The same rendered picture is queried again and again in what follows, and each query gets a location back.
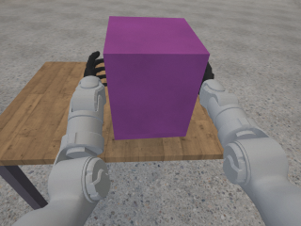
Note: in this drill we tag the robot right hand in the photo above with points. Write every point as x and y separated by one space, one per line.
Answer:
208 74

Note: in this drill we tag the robot left hand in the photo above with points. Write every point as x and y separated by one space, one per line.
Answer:
92 62

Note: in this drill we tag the left robot forearm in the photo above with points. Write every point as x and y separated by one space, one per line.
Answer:
84 134

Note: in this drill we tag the left robot upper arm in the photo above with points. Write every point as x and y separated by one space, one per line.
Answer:
75 187

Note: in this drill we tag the table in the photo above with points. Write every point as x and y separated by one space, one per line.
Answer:
32 127

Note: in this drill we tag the right robot forearm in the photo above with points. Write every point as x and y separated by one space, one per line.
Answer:
229 118

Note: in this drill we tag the carton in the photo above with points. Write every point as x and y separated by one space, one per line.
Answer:
154 68

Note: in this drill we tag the right robot upper arm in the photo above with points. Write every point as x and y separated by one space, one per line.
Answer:
260 167

